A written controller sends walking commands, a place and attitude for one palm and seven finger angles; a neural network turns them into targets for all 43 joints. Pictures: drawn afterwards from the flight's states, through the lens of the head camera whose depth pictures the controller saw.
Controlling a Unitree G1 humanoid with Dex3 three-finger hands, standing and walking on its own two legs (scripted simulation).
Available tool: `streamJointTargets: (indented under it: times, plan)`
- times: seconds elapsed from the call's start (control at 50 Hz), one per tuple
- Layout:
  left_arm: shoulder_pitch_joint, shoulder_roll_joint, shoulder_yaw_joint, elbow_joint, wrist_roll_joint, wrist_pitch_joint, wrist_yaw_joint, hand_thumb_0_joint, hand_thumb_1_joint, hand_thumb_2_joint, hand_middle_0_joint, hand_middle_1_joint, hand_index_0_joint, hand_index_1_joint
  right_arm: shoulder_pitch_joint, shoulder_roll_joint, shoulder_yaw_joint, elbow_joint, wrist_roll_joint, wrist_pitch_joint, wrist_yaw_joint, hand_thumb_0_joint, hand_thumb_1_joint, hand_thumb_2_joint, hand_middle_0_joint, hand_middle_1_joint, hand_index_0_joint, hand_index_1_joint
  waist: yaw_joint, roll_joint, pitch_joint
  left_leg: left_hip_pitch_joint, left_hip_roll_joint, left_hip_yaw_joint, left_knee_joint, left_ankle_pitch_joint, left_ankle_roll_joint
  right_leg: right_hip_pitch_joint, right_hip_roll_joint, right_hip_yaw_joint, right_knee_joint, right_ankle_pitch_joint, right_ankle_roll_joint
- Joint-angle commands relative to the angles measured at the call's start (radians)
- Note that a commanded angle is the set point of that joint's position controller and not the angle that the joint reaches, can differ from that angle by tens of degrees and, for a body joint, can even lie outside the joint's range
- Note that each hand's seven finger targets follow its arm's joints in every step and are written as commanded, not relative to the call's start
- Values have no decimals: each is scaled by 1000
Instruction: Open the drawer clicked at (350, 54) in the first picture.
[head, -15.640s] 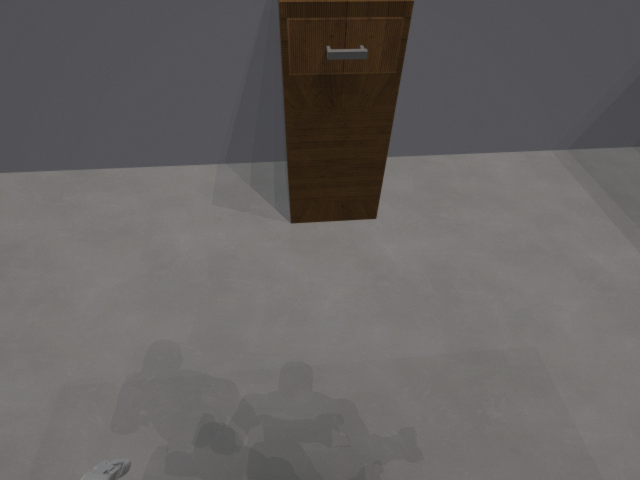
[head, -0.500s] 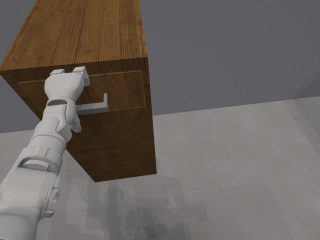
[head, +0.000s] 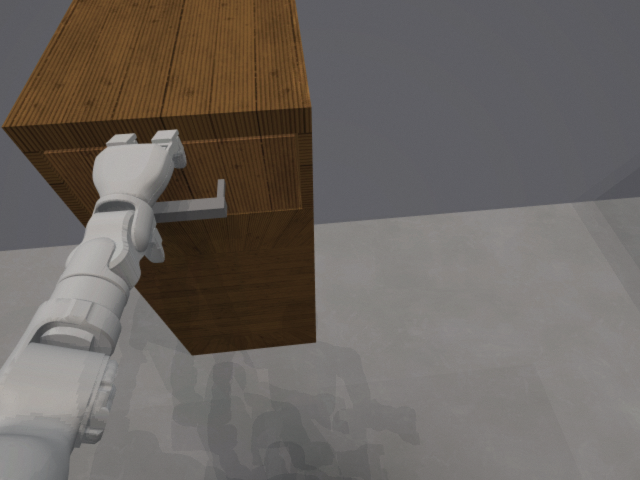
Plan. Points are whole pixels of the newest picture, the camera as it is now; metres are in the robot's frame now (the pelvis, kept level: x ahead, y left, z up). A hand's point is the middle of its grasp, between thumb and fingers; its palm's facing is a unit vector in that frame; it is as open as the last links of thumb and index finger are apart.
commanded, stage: move the hooked fingers above the handle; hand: left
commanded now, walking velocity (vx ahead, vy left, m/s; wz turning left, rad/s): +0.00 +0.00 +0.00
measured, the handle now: (185, 199) +0.51 +0.21 +0.02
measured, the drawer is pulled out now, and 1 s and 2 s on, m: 0.00 0.00 0.00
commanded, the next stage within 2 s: lower the fingers behind the handle in 1.12 s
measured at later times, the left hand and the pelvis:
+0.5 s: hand (152, 196) +0.46 +0.23 +0.07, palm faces -0.01 +0.00 -1.00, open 13.6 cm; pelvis -0.01 +0.00 +0.00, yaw +0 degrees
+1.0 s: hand (160, 199) +0.46 +0.22 +0.07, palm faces -0.02 +0.00 -1.00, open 13.8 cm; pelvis -0.01 +0.00 +0.00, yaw -1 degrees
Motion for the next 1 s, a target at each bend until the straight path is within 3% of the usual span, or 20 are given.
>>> streamJointTargets:
  times: [0.0, 0.02, 0.08, 0.1, 0.14, 0.22, 0.26, 0.28, 0.32, 0.38, 0.46, 0.5, 0.54, 0.64, 0.7, 0.76, 0.84, 0.88, 0.96, 0.98]
  plan:
    - [-520, 258, 77, -157, -10, 64, 31, 0, -500, 300, -300, -1200, -300, -1200, 65, -133, -37, -88, 3, -14, -6, 0, -900, -900, 200, 300, 200, 300, -28, 17, -356, 219, 38, 55, -65, 471, -4, 197, -2, -46, -54, 338, -30]
    - [-501, 292, 106, -134, -6, 72, 26, 0, -500, 300, -300, -1200, -300, -1200, 63, -134, -35, -91, 6, -12, -9, 0, -900, -900, 200, 300, 200, 300, -19, -18, -337, 192, 36, 57, -73, 442, -1, 216, -3, -45, -60, 329, -29]
    - [-528, 244, 58, -136, 1, 75, 9, 0, -500, 300, -300, -1200, -300, -1200, 55, -130, -33, -101, 8, -11, -14, 0, -900, -900, 200, 300, 200, 300, -33, -15, -319, 205, 39, 58, -82, 421, 3, 199, -5, -44, -67, 307, -28]
    - [-493, 266, 82, -113, 2, 77, 5, 0, -500, 300, -300, -1200, -300, -1200, 55, -131, -31, -104, 9, -12, -16, 0, -900, -900, 200, 300, 200, 300, -21, -31, -313, 193, 37, 59, -87, 410, 4, 213, -5, -42, -71, 301, -28]
    - [-523, 286, 86, -110, 2, 70, -6, 0, -500, 300, -300, -1200, -300, -1200, 51, -134, -25, -108, 7, -10, -23, 0, -900, -900, 200, 300, 200, 300, -31, -43, -305, 179, 36, 59, -92, 375, 8, 216, -8, -36, -78, 282, -27]
    - [-513, 255, 56, -103, 5, 51, -18, 0, -500, 300, -300, -1200, -300, -1200, 49, -126, -23, -122, 10, -18, -28, 0, -900, -900, 200, 300, 200, 300, -33, -21, -294, 176, 34, 66, -90, 332, 8, 192, -10, -33, -79, 248, -25]
    - [-529, 295, 81, -102, 9, 38, -15, 0, -500, 300, -300, -1200, -300, -1200, 53, -130, -20, -122, 10, -23, -32, 0, -900, -900, 200, 300, 200, 300, -33, -20, -299, 158, 34, 63, -91, 307, 10, 191, -12, -28, -77, 228, -24]
    - [-503, 277, 73, -87, 10, 39, -14, 0, -500, 300, -300, -1200, -300, -1200, 56, -126, -21, -124, 10, -25, -32, 0, -900, -900, 200, 300, 200, 300, -30, -28, -299, 156, 32, 63, -87, 304, 10, 191, -10, -29, -76, 227, -25]
    - [-531, 263, 57, -83, 11, 36, -10, 0, -500, 300, -300, -1200, -300, -1200, 62, -127, -21, -120, 9, -30, -33, 0, -900, -900, 200, 300, 200, 300, -44, -28, -290, 152, 33, 66, -83, 290, 9, 167, -10, -30, -77, 217, -23]
    - [-528, 275, 72, -92, 12, 29, -2, 0, -500, 300, -300, -1200, -300, -1200, 73, -127, -25, -119, 8, -32, -29, 0, -900, -900, 200, 300, 200, 300, -32, -2, -333, 166, 33, 61, -74, 320, 6, 171, -8, -32, -63, 230, -26]
    - [-566, 263, 57, -108, 9, 30, 5, 0, -500, 300, -300, -1200, -300, -1200, 80, -130, -29, -111, 7, -35, -25, 0, -900, -900, 200, 300, 200, 300, -44, 24, -346, 180, 37, 57, -67, 338, 2, 151, -7, -33, -59, 235, -26]
    - [-554, 218, 33, -99, 4, 37, 7, 0, -500, 300, -300, -1200, -300, -1200, 83, -128, -32, -106, 7, -35, -21, 0, -900, -900, 200, 300, 200, 300, -48, 17, -329, 187, 38, 57, -67, 333, 2, 136, -4, -39, -64, 225, -27]
    - [-554, 251, 54, -71, 3, 44, 5, 0, -500, 300, -300, -1200, -300, -1200, 83, -135, -29, -102, 9, -34, -23, 0, -900, -900, 200, 300, 200, 300, -53, -19, -313, 152, 35, 57, -69, 305, 6, 153, -5, -33, -72, 216, -25]
    - [-592, 243, 33, -67, 8, 51, 3, 0, -500, 300, -300, -1200, -300, -1200, 90, -137, -28, -92, 10, -38, -26, 0, -900, -900, 200, 300, 200, 300, -66, -10, -305, 148, 36, 55, -74, 289, 8, 143, -7, -31, -76, 205, -25]
    - [-562, 226, 32, -84, 7, 47, 3, 0, -500, 300, -300, -1200, -300, -1200, 92, -130, -33, -95, 10, -41, -23, 0, -900, -900, 200, 300, 200, 300, -50, 9, -340, 174, 36, 57, -72, 301, 6, 149, -6, -32, -71, 209, -25]
    - [-579, 195, 13, -121, -3, 33, 0, 0, -500, 300, -300, -1200, -300, -1200, 91, -129, -35, -96, 6, -44, -19, 0, -900, -900, 200, 300, 200, 300, -55, 23, -352, 203, 39, 54, -69, 334, 6, 144, -4, -34, -71, 227, -25]
    - [-526, 227, 48, -122, -9, 22, -6, 0, -500, 300, -300, -1200, -300, -1200, 82, -129, -32, -102, 6, -40, -21, 0, -900, -900, 200, 300, 200, 300, -36, -2, -352, 178, 36, 55, -74, 333, 7, 186, -6, -30, -73, 245, -27]
    - [-522, 199, 30, -129, -7, 17, 0, 0, -500, 300, -300, -1200, -300, -1200, 77, -125, -32, -104, 9, -43, -19, 0, -900, -900, 200, 300, 200, 300, -37, 13, -316, 183, 39, 54, -78, 325, 5, 155, -4, -35, -71, 227, -28]
    - [-535, 256, 79, -165, 2, 14, 23, 0, -500, 300, -300, -1200, -300, -1200, 73, -126, -34, -104, 5, -44, -18, 0, -900, -900, 200, 300, 200, 300, -29, 7, -358, 191, 40, 55, -72, 366, 6, 183, -4, -32, -60, 263, -27]
    - [-514, 237, 72, -170, 5, 16, 27, 0, -500, 300, -300, -1200, -300, -1200, 73, -122, -37, -105, 4, -44, -16, 0, -900, -900, 200, 300, 200, 300, -22, 13, -368, 206, 40, 54, -70, 397, 3, 184, -3, -38, -52, 281, -29]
